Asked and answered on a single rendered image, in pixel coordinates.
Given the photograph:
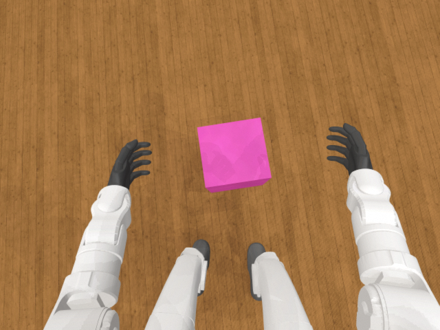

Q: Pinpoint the robot right hand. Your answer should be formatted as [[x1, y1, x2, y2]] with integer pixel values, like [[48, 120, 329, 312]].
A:
[[327, 123, 373, 176]]

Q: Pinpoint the robot right thigh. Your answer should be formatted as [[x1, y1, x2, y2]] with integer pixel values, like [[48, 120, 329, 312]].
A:
[[252, 258, 313, 330]]

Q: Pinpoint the left robot upper arm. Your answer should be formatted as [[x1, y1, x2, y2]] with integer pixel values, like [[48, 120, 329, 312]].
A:
[[46, 307, 120, 330]]

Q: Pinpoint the carton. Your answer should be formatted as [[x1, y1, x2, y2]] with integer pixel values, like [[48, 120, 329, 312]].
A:
[[197, 118, 272, 193]]

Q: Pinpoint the robot thigh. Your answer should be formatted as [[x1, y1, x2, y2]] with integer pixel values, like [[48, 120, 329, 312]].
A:
[[252, 258, 313, 330], [145, 254, 208, 330]]

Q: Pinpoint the robot left hand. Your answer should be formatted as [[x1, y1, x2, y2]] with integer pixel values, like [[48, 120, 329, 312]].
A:
[[107, 140, 152, 190]]

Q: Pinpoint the right robot upper arm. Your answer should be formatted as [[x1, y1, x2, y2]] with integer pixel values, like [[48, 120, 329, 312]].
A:
[[356, 283, 440, 330]]

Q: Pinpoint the robot right forearm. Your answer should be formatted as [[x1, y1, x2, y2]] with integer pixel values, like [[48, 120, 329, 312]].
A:
[[346, 168, 440, 309]]

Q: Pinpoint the robot left thigh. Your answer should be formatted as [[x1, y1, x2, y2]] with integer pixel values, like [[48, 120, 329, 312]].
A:
[[145, 254, 208, 330]]

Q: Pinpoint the robot left forearm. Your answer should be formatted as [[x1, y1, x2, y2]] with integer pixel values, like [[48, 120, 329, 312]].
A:
[[43, 185, 131, 330]]

